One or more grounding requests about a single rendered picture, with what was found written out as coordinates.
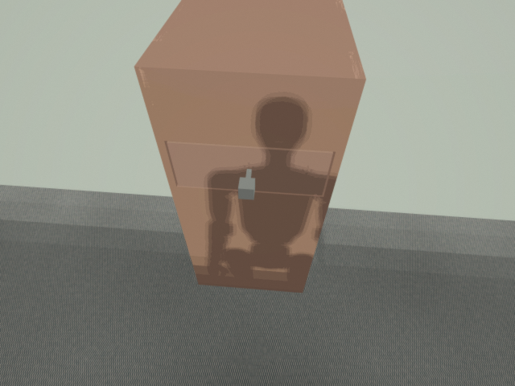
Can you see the cabinet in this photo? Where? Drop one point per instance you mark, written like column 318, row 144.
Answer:
column 265, row 73

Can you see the handle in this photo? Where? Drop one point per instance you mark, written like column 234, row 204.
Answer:
column 246, row 187

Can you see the drawer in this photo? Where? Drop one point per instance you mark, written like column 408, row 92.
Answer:
column 274, row 169

